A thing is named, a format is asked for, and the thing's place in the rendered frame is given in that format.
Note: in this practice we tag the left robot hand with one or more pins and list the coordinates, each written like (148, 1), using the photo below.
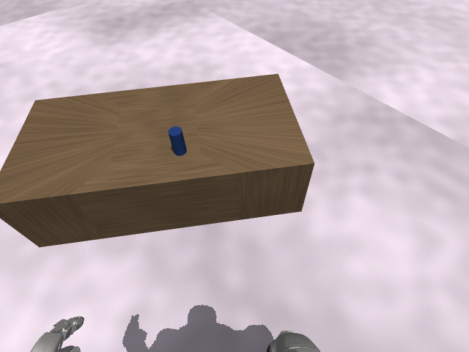
(52, 341)

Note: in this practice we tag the can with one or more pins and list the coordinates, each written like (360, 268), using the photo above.
(177, 141)

